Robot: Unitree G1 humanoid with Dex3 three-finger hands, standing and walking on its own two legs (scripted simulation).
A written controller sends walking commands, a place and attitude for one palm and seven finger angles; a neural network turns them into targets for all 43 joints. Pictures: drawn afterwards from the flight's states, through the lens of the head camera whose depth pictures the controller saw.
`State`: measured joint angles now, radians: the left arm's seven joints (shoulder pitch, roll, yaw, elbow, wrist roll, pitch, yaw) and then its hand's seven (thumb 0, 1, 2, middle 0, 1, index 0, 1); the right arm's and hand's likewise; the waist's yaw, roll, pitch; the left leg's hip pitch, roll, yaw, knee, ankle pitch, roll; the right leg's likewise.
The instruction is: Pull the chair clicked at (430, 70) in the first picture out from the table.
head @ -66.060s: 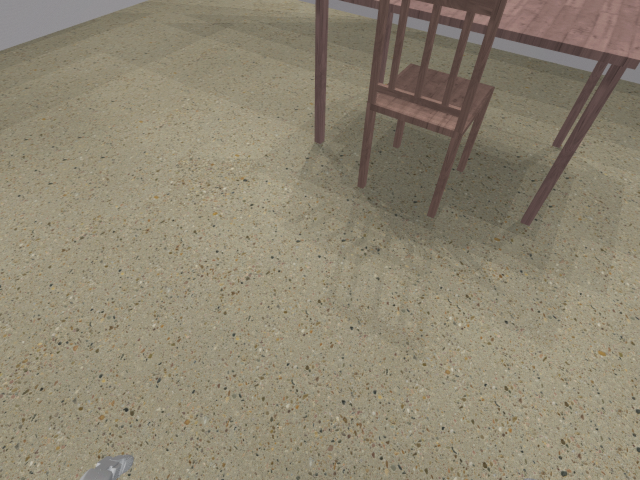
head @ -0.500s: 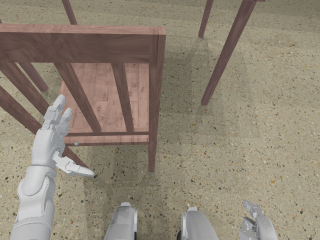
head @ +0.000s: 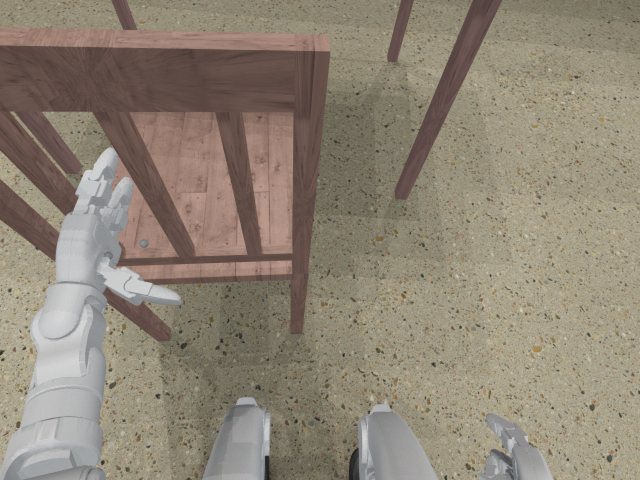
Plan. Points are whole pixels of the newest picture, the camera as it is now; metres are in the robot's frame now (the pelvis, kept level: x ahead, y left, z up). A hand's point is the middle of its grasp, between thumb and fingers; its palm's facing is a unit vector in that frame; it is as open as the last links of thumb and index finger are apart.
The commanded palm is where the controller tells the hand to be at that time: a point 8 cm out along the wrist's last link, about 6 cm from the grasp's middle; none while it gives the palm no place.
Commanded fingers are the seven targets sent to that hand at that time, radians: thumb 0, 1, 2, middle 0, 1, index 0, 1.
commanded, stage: push the fingers through the gap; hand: left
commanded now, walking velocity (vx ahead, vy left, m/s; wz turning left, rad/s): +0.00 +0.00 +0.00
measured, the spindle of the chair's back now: (158, 198) +0.45 +0.21 +0.03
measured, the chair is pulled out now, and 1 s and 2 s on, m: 0.32 0.32 0.32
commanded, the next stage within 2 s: hook a spindle and tug to test in 1.14 s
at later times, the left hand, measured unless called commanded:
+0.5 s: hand (156, 211) +0.43 +0.21 +0.02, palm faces +0.02 -1.00 -0.03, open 16.9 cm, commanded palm +0.41 +0.26 +0.03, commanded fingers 0.00 -0.50 0.30 -0.06 -0.08 -0.06 -0.08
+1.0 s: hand (155, 196) +0.45 +0.22 +0.02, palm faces +0.02 -1.00 -0.02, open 16.9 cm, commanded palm +0.43 +0.26 +0.03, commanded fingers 0.00 -0.50 0.30 -0.06 -0.08 -0.06 -0.08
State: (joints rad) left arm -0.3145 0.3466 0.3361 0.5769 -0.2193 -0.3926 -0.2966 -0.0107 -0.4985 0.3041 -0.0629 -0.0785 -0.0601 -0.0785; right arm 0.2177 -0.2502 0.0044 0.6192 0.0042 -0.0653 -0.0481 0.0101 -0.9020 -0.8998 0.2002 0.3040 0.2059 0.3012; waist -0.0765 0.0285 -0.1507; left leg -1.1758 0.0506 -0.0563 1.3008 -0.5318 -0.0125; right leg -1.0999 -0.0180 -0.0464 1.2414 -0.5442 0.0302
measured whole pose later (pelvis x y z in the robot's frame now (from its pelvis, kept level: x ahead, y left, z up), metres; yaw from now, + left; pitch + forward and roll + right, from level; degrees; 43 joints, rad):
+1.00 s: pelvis +0.00 +0.00 +0.00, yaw -1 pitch +26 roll -4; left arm -0.61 0.44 0.42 0.89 -0.16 -0.43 -0.32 -0.01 -0.50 0.30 -0.06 -0.08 -0.06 -0.08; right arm 0.27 -0.26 0.01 0.64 -0.01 0.03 -0.02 0.01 -0.90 -0.90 0.20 0.30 0.21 0.30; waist -0.12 0.03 -0.14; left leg -1.24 0.06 -0.05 1.32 -0.54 -0.01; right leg -1.16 0.00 -0.04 1.25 -0.54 0.03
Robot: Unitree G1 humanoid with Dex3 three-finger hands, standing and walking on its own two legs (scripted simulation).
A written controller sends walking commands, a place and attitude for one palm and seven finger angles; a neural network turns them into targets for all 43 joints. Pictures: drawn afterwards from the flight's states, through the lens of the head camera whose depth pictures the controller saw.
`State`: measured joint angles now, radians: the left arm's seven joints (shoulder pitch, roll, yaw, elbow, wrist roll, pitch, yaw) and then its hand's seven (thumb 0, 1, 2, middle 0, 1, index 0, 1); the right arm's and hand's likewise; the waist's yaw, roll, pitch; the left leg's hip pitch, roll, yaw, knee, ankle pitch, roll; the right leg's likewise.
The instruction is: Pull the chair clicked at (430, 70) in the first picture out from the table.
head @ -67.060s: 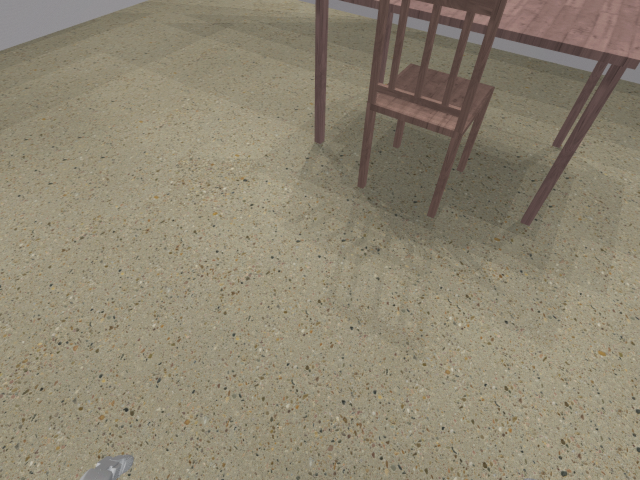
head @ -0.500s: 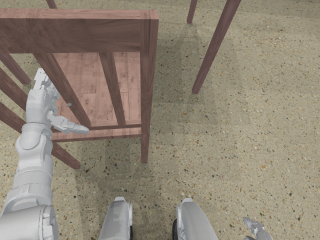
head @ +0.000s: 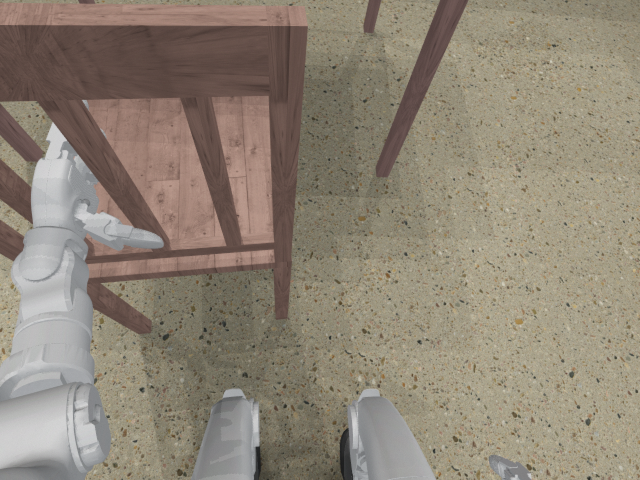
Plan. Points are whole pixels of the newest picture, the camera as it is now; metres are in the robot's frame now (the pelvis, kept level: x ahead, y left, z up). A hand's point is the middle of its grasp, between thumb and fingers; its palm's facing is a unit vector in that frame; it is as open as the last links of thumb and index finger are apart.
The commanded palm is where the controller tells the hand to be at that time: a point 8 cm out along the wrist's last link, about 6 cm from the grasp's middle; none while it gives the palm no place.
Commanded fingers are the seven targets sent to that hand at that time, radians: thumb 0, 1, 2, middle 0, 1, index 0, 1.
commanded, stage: push the fingers through the gap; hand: left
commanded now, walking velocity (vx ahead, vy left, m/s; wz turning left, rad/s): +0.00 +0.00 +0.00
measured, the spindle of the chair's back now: (124, 192) +0.44 +0.22 +0.03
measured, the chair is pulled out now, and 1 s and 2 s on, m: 0.32 0.32 0.32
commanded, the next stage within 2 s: hook a spindle and tug to test in 0.14 s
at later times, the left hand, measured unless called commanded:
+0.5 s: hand (127, 188) +0.45 +0.22 +0.03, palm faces +0.04 -1.00 -0.02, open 16.2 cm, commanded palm +0.43 +0.26 +0.03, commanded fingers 0.00 -0.50 0.30 -0.31 -0.85 -0.31 -0.85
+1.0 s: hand (140, 192) +0.45 +0.20 +0.03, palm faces +0.03 -1.00 -0.05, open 7.8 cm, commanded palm +0.43 +0.25 +0.03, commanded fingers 0.00 0.84 0.88 -0.50 -1.45 -0.50 -1.45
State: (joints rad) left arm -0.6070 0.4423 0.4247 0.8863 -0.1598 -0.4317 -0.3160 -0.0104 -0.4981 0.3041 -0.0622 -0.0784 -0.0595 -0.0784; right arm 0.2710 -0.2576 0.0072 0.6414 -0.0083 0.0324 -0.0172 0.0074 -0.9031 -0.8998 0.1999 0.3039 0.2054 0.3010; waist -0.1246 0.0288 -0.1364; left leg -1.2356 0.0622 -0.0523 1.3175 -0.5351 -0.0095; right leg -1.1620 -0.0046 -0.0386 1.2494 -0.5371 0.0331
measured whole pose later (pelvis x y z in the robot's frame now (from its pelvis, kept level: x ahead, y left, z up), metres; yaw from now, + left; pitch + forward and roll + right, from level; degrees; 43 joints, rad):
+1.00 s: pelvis +0.00 +0.00 +0.00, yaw +0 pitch +25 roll -4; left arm -0.59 0.40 0.39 0.88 -0.13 -0.47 -0.27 0.00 0.26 0.65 -0.49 -1.40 -0.48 -1.40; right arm 0.26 -0.25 0.01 0.63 -0.01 0.05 -0.01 0.01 -0.90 -0.90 0.20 0.30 0.21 0.30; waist -0.12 0.03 -0.14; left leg -1.22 0.06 -0.05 1.31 -0.53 -0.02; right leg -1.15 -0.01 -0.04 1.25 -0.54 0.03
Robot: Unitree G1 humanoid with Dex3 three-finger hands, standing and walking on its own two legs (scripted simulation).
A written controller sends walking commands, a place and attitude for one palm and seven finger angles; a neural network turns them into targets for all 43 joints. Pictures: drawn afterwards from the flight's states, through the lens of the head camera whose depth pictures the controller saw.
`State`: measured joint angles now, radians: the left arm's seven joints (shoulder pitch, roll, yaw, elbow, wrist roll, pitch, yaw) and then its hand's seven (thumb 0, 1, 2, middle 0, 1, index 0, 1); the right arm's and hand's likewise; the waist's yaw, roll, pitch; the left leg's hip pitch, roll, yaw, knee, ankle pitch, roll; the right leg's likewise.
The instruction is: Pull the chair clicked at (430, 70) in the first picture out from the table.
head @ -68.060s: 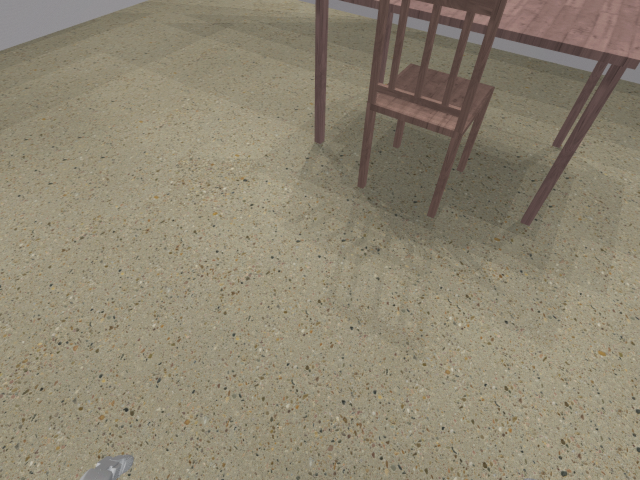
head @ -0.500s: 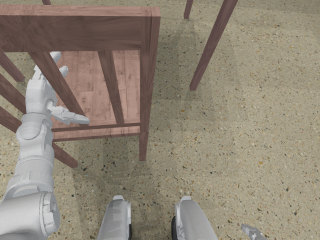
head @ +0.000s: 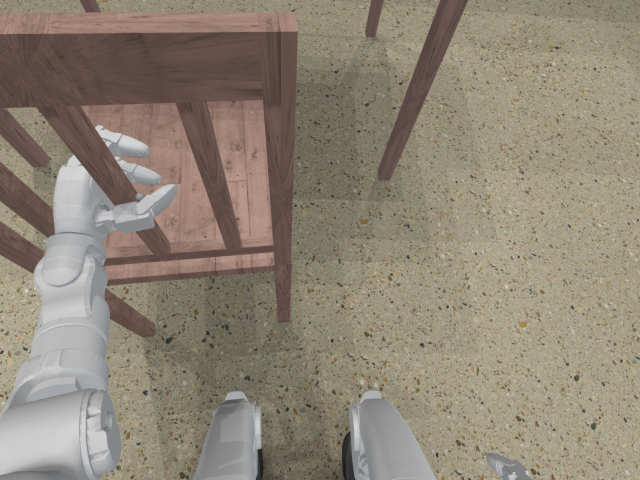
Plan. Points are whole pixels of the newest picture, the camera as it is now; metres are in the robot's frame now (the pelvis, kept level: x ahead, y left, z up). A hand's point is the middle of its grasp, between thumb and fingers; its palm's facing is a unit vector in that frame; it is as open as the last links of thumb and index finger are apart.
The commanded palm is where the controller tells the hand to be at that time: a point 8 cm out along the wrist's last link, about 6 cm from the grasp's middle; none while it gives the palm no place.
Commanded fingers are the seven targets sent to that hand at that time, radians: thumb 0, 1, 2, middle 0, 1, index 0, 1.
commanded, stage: hook a spindle and tug to test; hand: left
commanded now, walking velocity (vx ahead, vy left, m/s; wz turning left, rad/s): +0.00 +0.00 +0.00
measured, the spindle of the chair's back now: (123, 196) +0.44 +0.22 +0.03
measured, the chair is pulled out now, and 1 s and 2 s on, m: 0.32 0.32 0.32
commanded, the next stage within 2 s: open the thumb and straighten the fingers in 0.74 s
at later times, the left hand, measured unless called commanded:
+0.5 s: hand (147, 204) +0.44 +0.20 +0.03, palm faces +0.03 -1.00 -0.03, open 5.4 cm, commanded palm +0.40 +0.26 +0.03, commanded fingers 0.00 0.90 0.90 -0.50 -1.45 -0.50 -1.45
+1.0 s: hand (138, 211) +0.43 +0.21 +0.02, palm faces +0.03 -1.00 -0.07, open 5.8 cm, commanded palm +0.41 +0.25 +0.03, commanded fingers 0.00 -0.19 0.38 -0.50 -1.45 -0.50 -1.45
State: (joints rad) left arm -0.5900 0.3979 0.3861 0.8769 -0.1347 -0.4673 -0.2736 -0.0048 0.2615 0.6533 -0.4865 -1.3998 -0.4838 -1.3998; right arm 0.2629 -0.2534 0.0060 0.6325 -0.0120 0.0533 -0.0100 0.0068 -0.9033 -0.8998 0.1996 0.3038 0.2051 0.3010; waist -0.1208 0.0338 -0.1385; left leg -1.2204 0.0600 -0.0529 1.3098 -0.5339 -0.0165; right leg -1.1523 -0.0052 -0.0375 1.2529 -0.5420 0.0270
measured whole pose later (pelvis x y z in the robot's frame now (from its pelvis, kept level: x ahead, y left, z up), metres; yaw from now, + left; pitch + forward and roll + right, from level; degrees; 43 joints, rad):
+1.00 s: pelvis +0.00 +0.00 +0.00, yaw +0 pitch +25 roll -3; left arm -0.49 0.37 0.35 0.78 -0.13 -0.42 -0.23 0.00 0.57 0.77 -0.50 -1.45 -0.50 -1.45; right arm 0.24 -0.25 0.00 0.61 -0.01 0.02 -0.01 0.01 -0.90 -0.90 0.20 0.30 0.21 0.30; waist -0.11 0.03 -0.15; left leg -1.20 0.06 -0.04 1.30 -0.54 -0.01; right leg -1.14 -0.01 -0.03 1.25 -0.55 0.03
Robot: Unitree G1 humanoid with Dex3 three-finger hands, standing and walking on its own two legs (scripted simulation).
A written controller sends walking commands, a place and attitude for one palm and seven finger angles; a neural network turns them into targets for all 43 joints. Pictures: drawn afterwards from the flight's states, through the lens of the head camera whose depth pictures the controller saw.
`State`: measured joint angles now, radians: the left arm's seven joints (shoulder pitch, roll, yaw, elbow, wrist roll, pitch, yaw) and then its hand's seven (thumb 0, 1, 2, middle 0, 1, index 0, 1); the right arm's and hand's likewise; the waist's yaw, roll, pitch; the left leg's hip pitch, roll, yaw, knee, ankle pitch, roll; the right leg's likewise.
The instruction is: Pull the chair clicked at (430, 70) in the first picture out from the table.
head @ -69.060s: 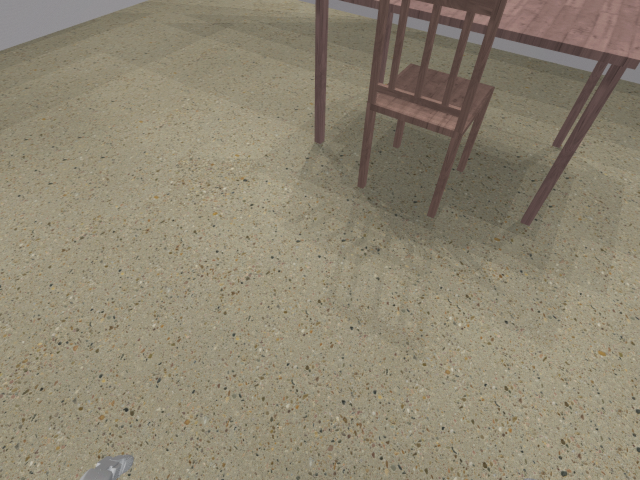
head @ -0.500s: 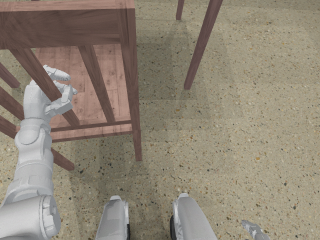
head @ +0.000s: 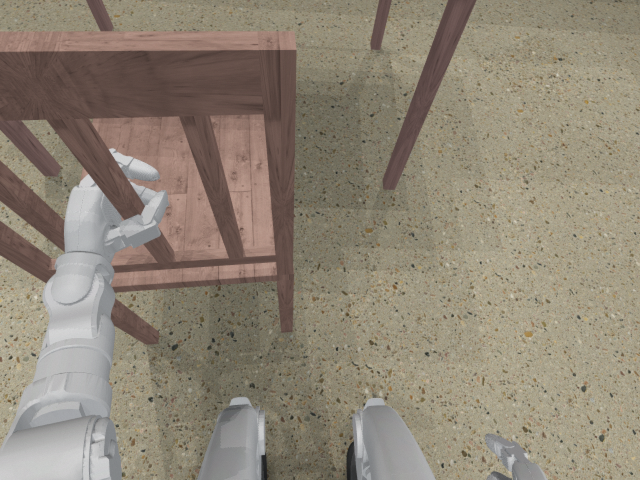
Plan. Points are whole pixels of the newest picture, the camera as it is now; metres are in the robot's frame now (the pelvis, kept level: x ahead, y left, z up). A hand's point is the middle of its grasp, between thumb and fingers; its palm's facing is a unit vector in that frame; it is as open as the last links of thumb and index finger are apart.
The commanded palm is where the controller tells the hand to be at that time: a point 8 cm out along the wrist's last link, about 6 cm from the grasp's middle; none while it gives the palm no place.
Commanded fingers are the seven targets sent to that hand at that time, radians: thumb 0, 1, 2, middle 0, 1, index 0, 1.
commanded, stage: open the thumb and straighten the fingers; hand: left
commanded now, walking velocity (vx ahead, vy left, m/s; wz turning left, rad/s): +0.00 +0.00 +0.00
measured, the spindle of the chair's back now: (129, 205) +0.44 +0.22 +0.03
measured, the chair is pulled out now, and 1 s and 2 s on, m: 0.32 0.32 0.32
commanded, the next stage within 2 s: draw the fingers out of the gap in 0.58 s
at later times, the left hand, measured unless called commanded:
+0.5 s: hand (144, 215) +0.43 +0.21 +0.02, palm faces +0.04 -1.00 -0.06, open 16.5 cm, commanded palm +0.40 +0.25 +0.03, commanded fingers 0.00 -0.55 0.20 0.00 0.00 0.00 0.00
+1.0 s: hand (132, 256) +0.38 +0.21 +0.02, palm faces +0.02 -1.00 -0.05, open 17.5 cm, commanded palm +0.35 +0.26 +0.03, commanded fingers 0.00 -0.55 0.20 0.00 0.00 0.00 0.00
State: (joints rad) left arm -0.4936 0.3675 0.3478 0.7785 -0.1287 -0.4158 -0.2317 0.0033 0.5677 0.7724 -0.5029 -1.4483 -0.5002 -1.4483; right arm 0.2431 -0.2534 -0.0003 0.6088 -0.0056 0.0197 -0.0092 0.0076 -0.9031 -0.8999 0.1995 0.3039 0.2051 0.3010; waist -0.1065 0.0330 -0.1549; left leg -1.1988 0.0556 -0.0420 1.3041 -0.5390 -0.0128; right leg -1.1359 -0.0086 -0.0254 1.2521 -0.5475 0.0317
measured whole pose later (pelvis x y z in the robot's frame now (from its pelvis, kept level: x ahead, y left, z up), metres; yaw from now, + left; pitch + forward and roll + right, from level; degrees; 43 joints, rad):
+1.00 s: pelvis +0.00 +0.00 +0.01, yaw +0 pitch +23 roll -3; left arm -0.30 0.33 0.32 0.65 -0.19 -0.43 -0.28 -0.01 -0.55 0.20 0.00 0.00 0.00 0.00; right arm 0.25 -0.25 0.00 0.60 0.01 0.02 -0.01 0.01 -0.90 -0.90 0.20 0.30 0.20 0.30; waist -0.09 0.03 -0.16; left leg -1.14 0.05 -0.04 1.27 -0.53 -0.01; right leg -1.08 -0.01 -0.03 1.21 -0.53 0.04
